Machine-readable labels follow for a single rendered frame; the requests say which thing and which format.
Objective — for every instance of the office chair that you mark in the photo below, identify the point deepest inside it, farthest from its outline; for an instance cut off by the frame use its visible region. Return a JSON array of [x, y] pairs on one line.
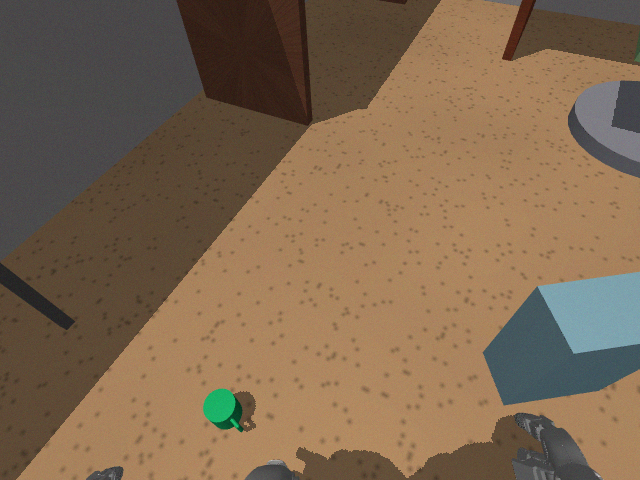
[[605, 121]]

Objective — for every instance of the right robot hand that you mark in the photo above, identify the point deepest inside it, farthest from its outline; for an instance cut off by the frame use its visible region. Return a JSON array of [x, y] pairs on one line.
[[558, 446]]

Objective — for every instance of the right robot arm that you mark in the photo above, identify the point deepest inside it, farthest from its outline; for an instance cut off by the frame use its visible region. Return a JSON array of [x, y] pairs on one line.
[[575, 471]]

